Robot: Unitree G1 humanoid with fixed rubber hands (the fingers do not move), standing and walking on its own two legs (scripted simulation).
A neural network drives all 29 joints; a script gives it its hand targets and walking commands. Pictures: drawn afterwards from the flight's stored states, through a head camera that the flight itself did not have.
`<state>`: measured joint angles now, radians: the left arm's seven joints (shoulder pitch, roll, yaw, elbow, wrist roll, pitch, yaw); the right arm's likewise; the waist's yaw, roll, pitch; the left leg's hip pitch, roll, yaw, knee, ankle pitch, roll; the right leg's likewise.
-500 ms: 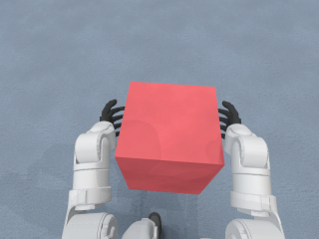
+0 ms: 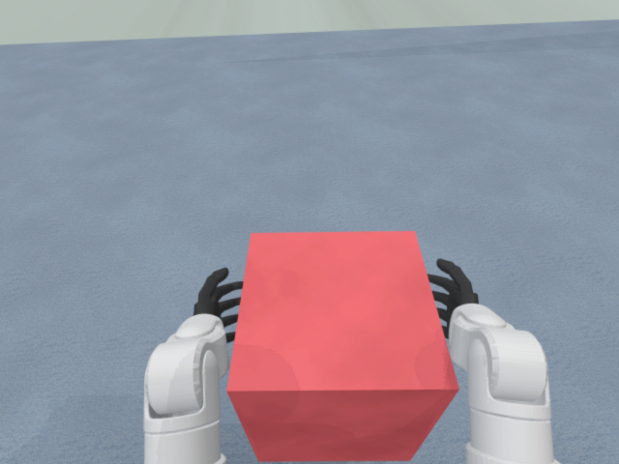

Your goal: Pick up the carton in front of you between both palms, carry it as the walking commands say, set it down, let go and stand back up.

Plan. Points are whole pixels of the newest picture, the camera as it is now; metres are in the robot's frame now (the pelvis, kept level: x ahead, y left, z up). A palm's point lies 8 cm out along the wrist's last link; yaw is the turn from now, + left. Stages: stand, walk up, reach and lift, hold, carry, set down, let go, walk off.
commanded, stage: carry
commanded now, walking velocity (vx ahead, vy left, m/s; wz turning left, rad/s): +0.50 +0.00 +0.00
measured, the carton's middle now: (333, 351) +0.26 +0.01 +0.02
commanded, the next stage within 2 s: none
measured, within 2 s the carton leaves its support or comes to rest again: neither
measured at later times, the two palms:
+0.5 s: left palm (233, 180) +0.58 +0.18 +0.07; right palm (397, 180) +0.56 -0.12 +0.08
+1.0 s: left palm (276, 93) +0.91 +0.13 +0.09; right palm (399, 93) +0.91 -0.17 +0.08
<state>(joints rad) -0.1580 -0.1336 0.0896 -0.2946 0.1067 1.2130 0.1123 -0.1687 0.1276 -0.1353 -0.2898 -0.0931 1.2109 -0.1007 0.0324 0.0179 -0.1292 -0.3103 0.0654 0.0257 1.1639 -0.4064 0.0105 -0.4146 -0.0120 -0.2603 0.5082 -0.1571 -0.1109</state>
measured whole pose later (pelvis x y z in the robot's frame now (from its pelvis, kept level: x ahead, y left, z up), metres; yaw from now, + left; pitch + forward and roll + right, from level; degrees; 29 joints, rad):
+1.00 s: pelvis +0.64 -0.02 +0.01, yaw +0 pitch +4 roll +0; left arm -0.17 -0.14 0.09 -0.31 0.11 1.22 0.09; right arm -0.17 0.14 -0.14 -0.33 -0.11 1.23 -0.09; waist 0.01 0.03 -0.08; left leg -0.35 0.09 0.06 1.14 -0.41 -0.01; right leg -0.40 -0.06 -0.25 0.50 -0.16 -0.06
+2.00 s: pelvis +1.27 -0.03 +0.01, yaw -1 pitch +4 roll +0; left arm -0.18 -0.14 0.10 -0.35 0.10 1.21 0.09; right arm -0.19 0.14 -0.13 -0.37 -0.11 1.22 -0.09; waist 0.00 0.04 0.00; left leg -0.30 0.05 0.07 0.80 -0.53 -0.03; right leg -0.37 -0.04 -0.25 0.39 -0.09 -0.08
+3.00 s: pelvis +1.36 -0.01 +0.01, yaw -3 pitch +2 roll +0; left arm -0.12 -0.13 0.10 -0.07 0.17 0.97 0.04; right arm -0.13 0.13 -0.11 -0.07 -0.18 0.97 -0.04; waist 0.00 0.00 -0.13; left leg -0.22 0.05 0.15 0.51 -0.32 0.00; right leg -0.26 -0.07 -0.20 0.52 -0.29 -0.01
